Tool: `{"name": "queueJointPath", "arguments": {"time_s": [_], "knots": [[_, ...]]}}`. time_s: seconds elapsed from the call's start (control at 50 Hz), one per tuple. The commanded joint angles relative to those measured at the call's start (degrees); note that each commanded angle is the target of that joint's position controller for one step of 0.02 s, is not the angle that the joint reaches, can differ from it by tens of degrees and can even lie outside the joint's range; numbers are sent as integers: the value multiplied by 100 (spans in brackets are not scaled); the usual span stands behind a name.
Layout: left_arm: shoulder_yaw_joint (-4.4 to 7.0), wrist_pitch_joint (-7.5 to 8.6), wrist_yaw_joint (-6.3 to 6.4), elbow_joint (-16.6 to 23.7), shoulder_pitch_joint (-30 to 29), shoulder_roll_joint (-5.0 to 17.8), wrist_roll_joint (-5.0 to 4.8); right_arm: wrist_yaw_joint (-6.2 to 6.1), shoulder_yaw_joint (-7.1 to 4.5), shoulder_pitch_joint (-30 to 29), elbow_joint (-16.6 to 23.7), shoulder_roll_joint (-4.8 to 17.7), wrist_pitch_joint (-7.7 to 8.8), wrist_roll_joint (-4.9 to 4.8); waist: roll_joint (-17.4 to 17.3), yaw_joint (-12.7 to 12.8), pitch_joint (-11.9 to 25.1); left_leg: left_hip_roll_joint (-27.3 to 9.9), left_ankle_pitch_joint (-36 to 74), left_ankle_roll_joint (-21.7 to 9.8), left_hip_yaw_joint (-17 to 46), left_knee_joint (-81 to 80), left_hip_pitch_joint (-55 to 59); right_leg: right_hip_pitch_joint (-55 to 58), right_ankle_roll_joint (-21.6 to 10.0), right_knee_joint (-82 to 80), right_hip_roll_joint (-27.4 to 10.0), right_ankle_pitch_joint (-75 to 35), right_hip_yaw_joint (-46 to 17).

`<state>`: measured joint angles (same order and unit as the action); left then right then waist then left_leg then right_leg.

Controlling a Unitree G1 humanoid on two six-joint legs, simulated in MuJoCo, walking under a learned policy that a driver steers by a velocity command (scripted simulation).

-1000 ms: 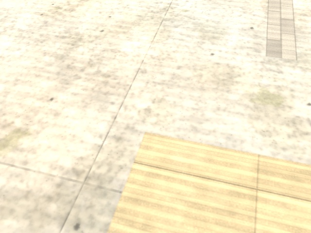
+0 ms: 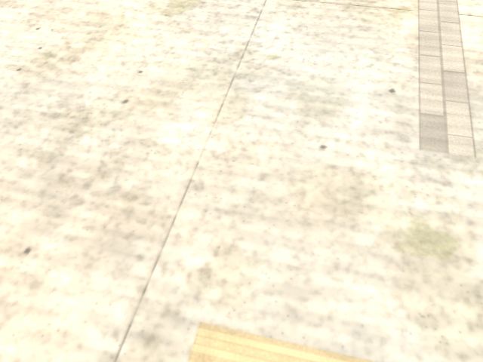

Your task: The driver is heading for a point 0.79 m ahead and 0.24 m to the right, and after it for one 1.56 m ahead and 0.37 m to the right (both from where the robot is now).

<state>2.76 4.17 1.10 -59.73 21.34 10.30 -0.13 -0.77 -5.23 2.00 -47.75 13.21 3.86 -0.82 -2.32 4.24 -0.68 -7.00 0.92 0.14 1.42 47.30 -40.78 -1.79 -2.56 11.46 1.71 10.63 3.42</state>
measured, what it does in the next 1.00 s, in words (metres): walks ahead, turning right: left foot, then right foot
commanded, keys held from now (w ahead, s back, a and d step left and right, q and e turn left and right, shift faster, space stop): w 0.08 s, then w+e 0.92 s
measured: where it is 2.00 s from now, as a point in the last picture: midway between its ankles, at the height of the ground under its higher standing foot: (369, 214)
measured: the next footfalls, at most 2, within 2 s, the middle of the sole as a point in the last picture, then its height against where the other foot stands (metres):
left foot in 0.20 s outside the picture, level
right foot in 0.76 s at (324, 350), level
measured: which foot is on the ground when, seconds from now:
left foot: up 0.00-0.18, down 0.20-0.78, up 0.80-1.00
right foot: down 0.00-0.20, up 0.22-0.74, down 0.76-1.00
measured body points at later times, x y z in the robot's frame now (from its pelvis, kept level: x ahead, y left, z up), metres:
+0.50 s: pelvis +0.27 +0.07 -0.01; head +0.29 +0.07 +0.44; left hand +0.45 +0.33 -0.12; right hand +0.25 -0.19 -0.15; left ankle +0.26 +0.17 -0.75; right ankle +0.35 -0.11 -0.67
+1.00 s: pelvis +0.53 -0.05 -0.01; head +0.55 -0.08 +0.44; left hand +0.70 +0.17 -0.12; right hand +0.58 -0.38 -0.11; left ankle +0.68 +0.10 -0.67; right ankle +0.51 -0.11 -0.75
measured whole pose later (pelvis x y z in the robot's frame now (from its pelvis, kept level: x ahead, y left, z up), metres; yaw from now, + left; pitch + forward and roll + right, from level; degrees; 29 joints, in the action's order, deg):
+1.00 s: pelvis +0.53 -0.05 -0.01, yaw -27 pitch +2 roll +1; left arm 4.6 3.3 -0.4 -47.1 17.3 13.6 -0.8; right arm -1.0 -4.6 2.7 -46.5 16.6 6.1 0.3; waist -1.4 2.2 -2.5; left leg -6.7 -12.7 1.9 4.0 57.2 -36.6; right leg -12.6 -6.3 20.8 6.1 9.5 -2.9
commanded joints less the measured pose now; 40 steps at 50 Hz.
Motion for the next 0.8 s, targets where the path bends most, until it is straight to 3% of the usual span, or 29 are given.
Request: {"name": "queueJointPath", "arguments": {"time_s": [0.02,0.08,0.1,0.14,0.16,0.18,0.2,0.22,0.24,0.26,0.28,0.3,0.32,0.34,0.38,0.44,0.5,0.56,0.64,0.66,0.7,0.72,0.74,0.76,0.78,0.8], "knots": [[194,55,51,268,-29,989,-45,101,48,-713,379,121,23,-35,610,-55,-458,123,494,53,-148,-867,83,-168,-844,-634,-1424,-909,-734],[259,26,56,169,139,1085,-111,185,69,-1060,463,250,28,-61,649,34,-619,136,287,-80,-72,-1298,130,306,-767,-498,-1599,-864,-661],[280,11,76,141,171,1078,-116,233,59,-1143,513,283,37,-99,602,9,-677,138,186,-157,-26,-1444,187,391,-749,-370,-1701,-946,-720],[319,-14,99,141,92,1108,-122,283,28,-1028,511,421,101,-85,631,-173,-601,247,-197,-290,-9,-1735,689,467,-655,36,-1767,-1459,-818],[351,-26,100,180,-29,1204,-128,283,-34,-702,421,568,134,-65,723,-370,-367,410,-408,-353,-111,-1784,1239,468,-608,410,-1721,-2236,-824],[383,-37,95,279,-217,1282,-123,270,-132,27,173,752,155,-36,759,-751,4,579,-475,-452,-242,-1914,2081,371,-562,1154,-1570,-2977,-771],[334,-54,89,355,-297,1125,-92,220,-274,1098,-165,1058,167,-17,600,-1199,666,529,-470,-619,-165,-1821,3604,-266,-399,2452,-1216,-2988,-593],[191,-52,73,460,-1,680,49,126,-357,2017,-317,1534,145,55,-511,-1265,1700,-797,-522,-925,1281,-1670,5492,-1686,-119,4496,-676,-730,-265],[40,59,19,445,665,99,-170,203,-284,2014,-345,1522,134,144,-1899,-884,2381,-1788,-1768,-1707,3814,-2862,6501,-3367,100,5958,143,2329,-726],[211,130,20,387,287,731,-328,199,-156,1719,-283,984,135,131,-1144,-968,1829,-1593,-2219,-1490,3605,-3129,5978,-3853,94,6598,-175,2091,-1160],[280,154,34,556,-232,951,-361,180,-65,1260,-220,708,150,91,-769,-901,1101,-1444,-2123,-1221,2636,-3140,5182,-4082,23,6663,-468,1574,-972],[302,131,81,595,-479,925,-321,178,1,851,-176,559,176,113,-273,-718,737,-1240,-1613,-1076,1971,-3267,4359,-3815,13,6467,-741,1053,-893],[345,84,101,612,-559,850,-250,174,36,651,-217,415,208,157,-249,-587,454,-1025,-1232,-980,1435,-3433,3800,-3606,3,6182,-895,712,-902],[359,14,81,604,-434,731,-240,158,61,630,-297,341,237,218,-403,-448,399,-906,-987,-913,1071,-3575,3492,-3318,-25,6044,-1012,498,-949],[389,-106,49,668,-436,652,-255,110,63,700,-424,322,276,196,-372,-370,232,-780,-618,-902,552,-3776,3297,-3292,-88,5817,-1049,333,-950],[371,-179,7,921,-924,600,-178,-6,-1,879,-540,591,297,207,-88,-361,-35,-876,5,-968,89,-3915,3322,-3858,-19,5253,-1056,-168,-1034],[341,-182,-88,1081,-1256,604,-138,-72,-13,971,-573,694,264,222,-28,-396,-167,-827,187,-942,-391,-3997,3460,-4025,61,4386,-1005,-896,-976],[261,-189,-198,1313,-1847,559,-109,-112,-36,1159,-605,817,227,163,55,-593,-368,-813,201,-879,-813,-4070,3611,-3954,51,3598,-955,-1292,-593],[174,-200,-341,1698,-2520,519,-115,-120,-94,1589,-709,969,97,77,96,-825,-579,-1002,648,-831,-1138,-3751,4420,-4178,-92,2939,-846,-904,-221],[173,-207,-378,1781,-2571,546,-122,-116,-113,1597,-703,1021,57,52,42,-800,-565,-1035,1027,-792,-1228,-3578,4568,-4082,-156,2822,-775,-660,-99],[242,-229,-427,1877,-2393,712,-121,-127,-160,1465,-630,1193,-4,-3,-186,-580,-300,-1038,2826,-683,-1426,-2951,4694,-3395,-346,2705,-432,-102,266],[314,-245,-431,1852,-2053,849,-131,-139,-185,1395,-596,1291,-43,-29,-324,-355,-60,-1026,3781,-627,-1490,-2384,4718,-2874,-462,2704,-199,187,436],[438,-248,-425,1702,-1331,1059,-154,-146,-195,1260,-551,1356,-89,-54,-343,69,293,-911,4304,-528,-1590,-1413,4561,-1960,-633,2428,61,145,552],[649,-257,-350,1429,-332,1447,-161,-152,-168,1193,-493,1311,-95,-49,-162,541,786,-664,3620,-306,-1652,-19,3753,-375,-869,2018,197,-213,315],[802,-282,-226,1288,187,2068,-159,-137,-27,1273,-264,775,-27,153,1048,398,1136,-71,-181,11,-1634,2072,1652,1294,-1406,1851,-1069,-179,-1867],[731,-183,-264,1501,30,2205,-99,-49,133,1400,33,397,242,89,1626,-17,2014,984,-3428,152,-299,3429,61,2417,-2374,742,-2103,660,-5048]]}}
Velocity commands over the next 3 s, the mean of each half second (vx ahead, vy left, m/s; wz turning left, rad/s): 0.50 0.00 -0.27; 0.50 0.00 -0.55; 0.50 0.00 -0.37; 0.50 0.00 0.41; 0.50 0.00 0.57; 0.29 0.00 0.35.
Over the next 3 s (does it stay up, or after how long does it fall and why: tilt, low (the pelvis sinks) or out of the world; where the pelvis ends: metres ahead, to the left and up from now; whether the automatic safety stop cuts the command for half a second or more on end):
stays up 1.46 -0.38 -0.01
